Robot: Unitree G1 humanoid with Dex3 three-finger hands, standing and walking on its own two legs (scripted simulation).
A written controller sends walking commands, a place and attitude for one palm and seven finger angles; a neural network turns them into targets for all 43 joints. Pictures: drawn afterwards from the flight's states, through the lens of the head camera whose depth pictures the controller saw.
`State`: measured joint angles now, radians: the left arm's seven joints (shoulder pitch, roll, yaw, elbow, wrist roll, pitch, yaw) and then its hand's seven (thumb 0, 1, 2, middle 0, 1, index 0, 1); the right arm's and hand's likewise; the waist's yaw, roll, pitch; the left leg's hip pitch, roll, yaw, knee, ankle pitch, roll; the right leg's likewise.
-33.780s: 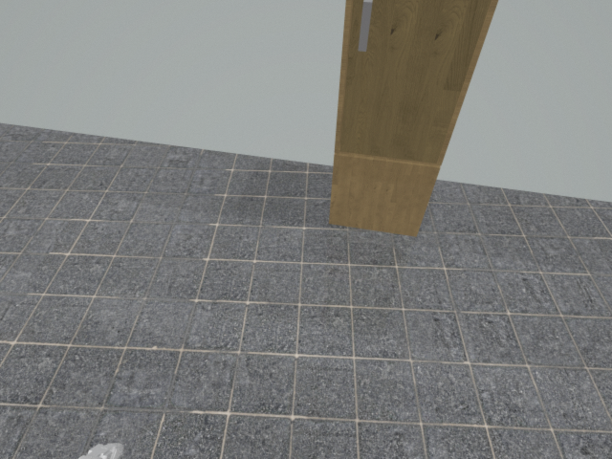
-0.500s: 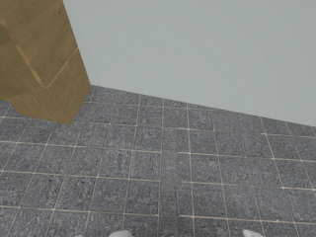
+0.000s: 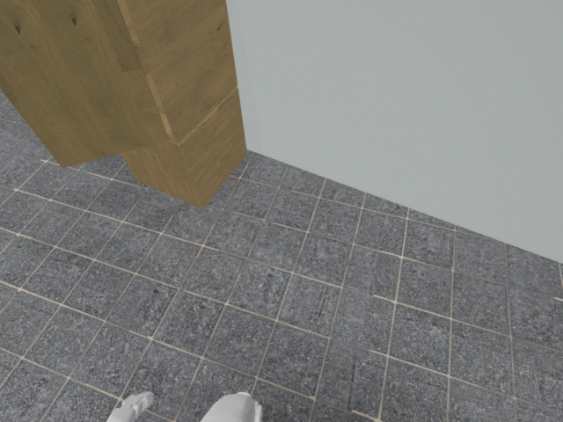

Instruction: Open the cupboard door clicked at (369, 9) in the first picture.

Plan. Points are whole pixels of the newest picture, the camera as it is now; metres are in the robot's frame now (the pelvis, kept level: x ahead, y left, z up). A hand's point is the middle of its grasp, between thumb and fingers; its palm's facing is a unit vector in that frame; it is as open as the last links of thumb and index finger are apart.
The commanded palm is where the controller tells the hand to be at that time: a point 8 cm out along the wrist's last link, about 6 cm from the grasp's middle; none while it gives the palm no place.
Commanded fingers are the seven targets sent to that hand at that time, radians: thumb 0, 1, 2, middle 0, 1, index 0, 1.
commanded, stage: turn to face it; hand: left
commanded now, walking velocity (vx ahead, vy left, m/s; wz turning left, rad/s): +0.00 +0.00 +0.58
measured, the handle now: out of the picture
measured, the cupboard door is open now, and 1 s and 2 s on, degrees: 49 49 49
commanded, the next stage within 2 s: take the last steps up to it in 0.54 s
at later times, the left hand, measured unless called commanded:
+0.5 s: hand out of the picture +0.05 +0.24 -0.16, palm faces +0.27 -0.93 -0.24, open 7.4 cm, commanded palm none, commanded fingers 0.00 0.90 0.90 -0.20 -0.30 -0.20 -0.30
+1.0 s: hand out of the picture -0.02 +0.25 -0.18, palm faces +0.42 -0.89 -0.18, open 7.4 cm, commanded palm none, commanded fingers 0.00 0.90 0.90 -0.20 -0.30 -0.20 -0.30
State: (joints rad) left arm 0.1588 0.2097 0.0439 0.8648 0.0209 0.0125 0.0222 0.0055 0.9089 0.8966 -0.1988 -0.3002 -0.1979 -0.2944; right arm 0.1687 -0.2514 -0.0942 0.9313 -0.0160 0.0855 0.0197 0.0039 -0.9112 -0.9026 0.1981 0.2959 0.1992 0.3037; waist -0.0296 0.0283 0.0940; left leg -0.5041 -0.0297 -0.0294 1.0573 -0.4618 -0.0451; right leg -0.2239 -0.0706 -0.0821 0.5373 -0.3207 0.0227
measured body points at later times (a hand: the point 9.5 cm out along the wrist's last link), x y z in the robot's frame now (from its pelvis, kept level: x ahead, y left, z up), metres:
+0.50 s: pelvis +0.02 +0.02 +0.00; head +0.06 +0.04 +0.45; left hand +0.03 +0.29 -0.14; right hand +0.16 -0.20 -0.14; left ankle +0.01 +0.13 -0.73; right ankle +0.05 -0.12 -0.71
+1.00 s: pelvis +0.05 +0.07 +0.00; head +0.07 +0.11 +0.45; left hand -0.04 +0.30 -0.17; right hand +0.21 -0.14 -0.13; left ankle +0.01 +0.13 -0.73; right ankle +0.06 -0.08 -0.66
